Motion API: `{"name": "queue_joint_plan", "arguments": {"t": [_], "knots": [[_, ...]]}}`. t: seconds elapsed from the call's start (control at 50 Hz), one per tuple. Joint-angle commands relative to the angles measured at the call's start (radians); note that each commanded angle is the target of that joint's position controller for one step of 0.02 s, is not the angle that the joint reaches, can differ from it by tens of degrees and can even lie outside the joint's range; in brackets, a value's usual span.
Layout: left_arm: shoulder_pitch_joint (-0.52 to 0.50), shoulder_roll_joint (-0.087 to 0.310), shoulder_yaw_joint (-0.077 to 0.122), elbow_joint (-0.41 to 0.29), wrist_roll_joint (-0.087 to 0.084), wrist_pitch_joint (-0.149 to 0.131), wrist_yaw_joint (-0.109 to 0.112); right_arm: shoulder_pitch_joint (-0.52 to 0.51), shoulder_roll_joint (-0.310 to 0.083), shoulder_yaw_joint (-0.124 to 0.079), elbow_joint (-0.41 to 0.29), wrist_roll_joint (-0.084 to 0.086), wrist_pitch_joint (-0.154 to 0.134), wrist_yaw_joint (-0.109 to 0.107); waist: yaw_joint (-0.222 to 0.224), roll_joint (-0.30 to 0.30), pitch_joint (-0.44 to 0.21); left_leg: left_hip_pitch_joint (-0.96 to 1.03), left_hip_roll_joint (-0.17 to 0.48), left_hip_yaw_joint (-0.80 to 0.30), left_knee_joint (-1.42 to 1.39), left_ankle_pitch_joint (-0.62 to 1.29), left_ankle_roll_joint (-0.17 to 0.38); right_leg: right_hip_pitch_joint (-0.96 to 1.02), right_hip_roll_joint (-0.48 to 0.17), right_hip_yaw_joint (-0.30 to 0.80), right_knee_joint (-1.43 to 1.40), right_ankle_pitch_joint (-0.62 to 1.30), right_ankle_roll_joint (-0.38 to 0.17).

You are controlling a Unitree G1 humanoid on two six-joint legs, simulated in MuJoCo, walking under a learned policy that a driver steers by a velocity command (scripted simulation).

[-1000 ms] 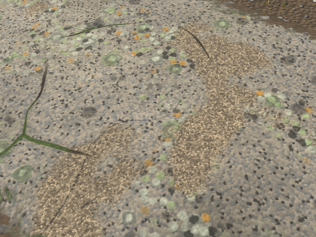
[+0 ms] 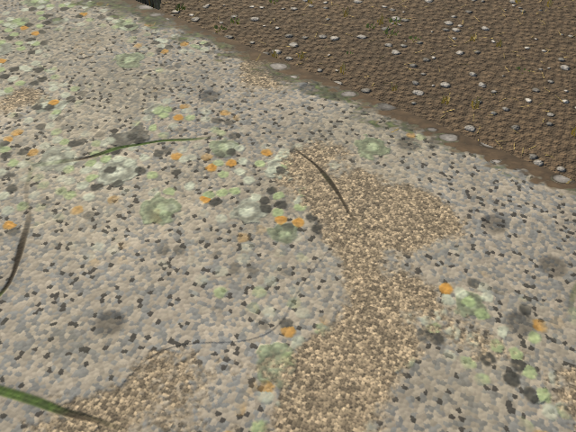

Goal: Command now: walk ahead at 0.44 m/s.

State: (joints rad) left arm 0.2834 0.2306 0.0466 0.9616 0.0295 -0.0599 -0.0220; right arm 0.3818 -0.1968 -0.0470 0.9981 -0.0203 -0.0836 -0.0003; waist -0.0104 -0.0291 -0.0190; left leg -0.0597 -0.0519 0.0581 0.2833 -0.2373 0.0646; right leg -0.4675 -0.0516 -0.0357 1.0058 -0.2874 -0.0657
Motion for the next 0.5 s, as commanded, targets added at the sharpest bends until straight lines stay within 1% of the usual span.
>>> {"name": "queue_joint_plan", "arguments": {"t": [0.02, 0.06, 0.08, 0.12, 0.16, 0.18, 0.2, 0.22, 0.24, 0.26, 0.28, 0.3, 0.32, 0.34, 0.36, 0.38, 0.4, 0.44, 0.46, 0.5], "knots": [[-0.076, 0.038, 0.007, -0.087, 0.004, -0.001, -0.015, 0.060, -0.103, -0.011, -0.005, 0.006, -0.023, -0.008, 0.007, 0.089, 0.133, 0.044, 0.271, -0.215, -0.193, 0.165, 0.149, -0.247, -0.045, 0.002, -0.050, 0.083, 0.035], [-0.165, 0.020, -0.003, -0.128, 0.001, 0.003, -0.019, 0.054, -0.107, -0.008, 0.001, 0.004, -0.027, -0.006, 0.001, 0.094, 0.153, -0.007, 0.244, -0.152, -0.194, 0.245, 0.144, -0.206, -0.037, -0.021, -0.188, 0.143, 0.048], [-0.206, 0.015, -0.006, -0.146, -0.004, 0.006, -0.020, 0.055, -0.113, -0.009, 0.004, 0.005, -0.028, -0.005, -0.003, 0.106, 0.156, -0.031, 0.236, -0.129, -0.193, 0.281, 0.136, -0.163, -0.029, -0.031, -0.259, 0.177, 0.047], [-0.247, 0.024, -0.006, -0.166, -0.010, 0.011, -0.019, 0.065, -0.128, -0.012, 0.011, 0.006, -0.031, -0.004, -0.009, 0.122, 0.151, -0.043, 0.236, -0.105, -0.191, 0.337, 0.122, -0.075, -0.007, -0.054, -0.357, 0.218, 0.032], [-0.268, 0.044, 0.001, -0.183, -0.010, 0.012, -0.012, 0.077, -0.138, -0.013, 0.022, 0.010, -0.030, -0.005, -0.008, 0.114, 0.155, -0.001, 0.266, -0.106, -0.176, 0.406, 0.114, -0.036, 0.002, -0.058, -0.400, 0.233, 0.005], [-0.258, 0.052, 0.006, -0.184, -0.009, 0.010, -0.008, 0.072, -0.144, -0.014, 0.027, 0.008, -0.028, -0.006, 0.003, 0.109, 0.150, 0.034, 0.276, -0.097, -0.142, 0.485, 0.106, -0.017, 0.011, -0.059, -0.419, 0.217, -0.012], [-0.220, 0.063, 0.014, -0.175, -0.007, 0.006, -0.002, 0.061, -0.156, -0.017, 0.029, 0.006, -0.025, -0.009, 0.024, 0.107, 0.126, 0.068, 0.277, -0.080, -0.074, 0.623, 0.093, 0.031, 0.031, -0.066, -0.435, 0.189, -0.029], [-0.137, 0.078, 0.024, -0.149, -0.003, 0.001, 0.005, 0.050, -0.167, -0.019, 0.030, 0.002, -0.019, -0.011, 0.062, 0.102, 0.074, 0.086, 0.266, -0.060, 0.048, 0.750, 0.078, 0.129, 0.061, -0.079, -0.458, 0.163, -0.045], [0.024, 0.099, 0.039, -0.092, 0.002, -0.006, 0.015, 0.046, -0.165, -0.018, 0.030, -0.001, -0.011, -0.013, 0.124, 0.073, -0.012, 0.051, 0.225, -0.025, 0.248, 0.778, 0.057, 0.311, 0.092, -0.095, -0.499, 0.156, -0.065], [0.194, 0.166, 0.062, -0.050, 0.023, -0.015, 0.026, 0.055, -0.136, -0.008, 0.014, -0.001, -0.007, -0.011, 0.181, 0.009, -0.114, -0.123, 0.178, 0.000, 0.526, 0.551, 0.039, 0.551, -0.036, 0.051, -0.515, 0.057, -0.103], [0.269, 0.281, 0.086, -0.043, 0.040, -0.016, 0.028, 0.172, -0.009, 0.017, -0.012, 0.034, -0.003, -0.002, 0.132, -0.237, -0.246, -0.438, -0.001, 0.036, 0.938, -0.102, -0.005, 0.783, -0.346, 0.564, -0.652, -0.132, -0.227], [0.179, 0.245, 0.080, -0.056, -0.002, -0.004, 0.019, 0.134, -0.095, -0.005, -0.006, 0.015, -0.003, 0.000, 0.115, -0.149, -0.249, -0.524, -0.004, -0.116, 1.062, -0.239, 0.016, 0.708, -0.351, 0.757, -0.787, -0.195, -0.241], [0.051, 0.193, 0.065, -0.079, -0.013, -0.003, 0.018, 0.039, -0.120, -0.014, -0.039, 0.012, -0.003, 0.002, 0.065, -0.077, -0.098, -0.575, 0.065, -0.117, 1.079, -0.151, 0.028, 0.572, -0.324, 0.587, -0.784, -0.233, -0.211], [-0.005, 0.126, 0.046, -0.086, -0.014, -0.011, 0.013, -0.018, -0.112, -0.011, -0.053, 0.008, -0.010, 0.007, 0.054, -0.003, -0.027, -0.558, 0.105, -0.113, 1.018, -0.075, 0.032, 0.447, -0.281, 0.468, -0.815, -0.143, -0.190], [-0.024, 0.099, 0.036, -0.078, -0.013, -0.019, 0.015, -0.026, -0.095, -0.011, -0.051, 0.004, -0.005, 0.010, 0.024, 0.000, 0.006, -0.516, 0.133, -0.110, 0.957, -0.046, 0.033, 0.370, -0.237, 0.375, -0.837, -0.059, -0.160], [-0.025, 0.073, 0.027, -0.063, -0.017, -0.026, 0.018, -0.005, -0.080, -0.008, -0.046, -0.009, 0.008, 0.014, -0.005, -0.018, 0.024, -0.466, 0.151, -0.108, 0.909, -0.037, 0.024, 0.304, -0.202, 0.302, -0.853, 0.016, -0.138], [-0.008, 0.062, 0.023, -0.051, -0.015, -0.033, 0.017, 0.012, -0.065, -0.006, -0.038, -0.016, 0.020, 0.021, -0.017, -0.019, 0.024, -0.434, 0.153, -0.099, 0.885, -0.032, 0.018, 0.279, -0.186, 0.256, -0.862, 0.068, -0.135], [0.044, 0.074, 0.024, -0.025, -0.017, -0.047, 0.017, -0.015, -0.055, -0.005, -0.048, -0.020, 0.036, 0.030, -0.022, -0.013, 0.045, -0.459, 0.162, -0.077, 0.842, -0.004, 0.004, 0.269, -0.173, 0.204, -0.887, 0.145, -0.150], [0.061, 0.083, 0.026, -0.017, -0.018, -0.049, 0.017, -0.054, -0.058, -0.005, -0.062, -0.021, 0.043, 0.033, -0.022, -0.013, 0.063, -0.498, 0.172, -0.069, 0.809, 0.025, -0.005, 0.274, -0.169, 0.183, -0.903, 0.153, -0.154], [0.095, 0.086, 0.025, -0.004, -0.018, -0.050, 0.017, -0.145, -0.068, -0.006, -0.094, -0.020, 0.049, 0.036, -0.006, -0.008, 0.091, -0.574, 0.187, -0.055, 0.728, 0.094, -0.025, 0.305, -0.161, 0.157, -0.929, 0.164, -0.158]]}}
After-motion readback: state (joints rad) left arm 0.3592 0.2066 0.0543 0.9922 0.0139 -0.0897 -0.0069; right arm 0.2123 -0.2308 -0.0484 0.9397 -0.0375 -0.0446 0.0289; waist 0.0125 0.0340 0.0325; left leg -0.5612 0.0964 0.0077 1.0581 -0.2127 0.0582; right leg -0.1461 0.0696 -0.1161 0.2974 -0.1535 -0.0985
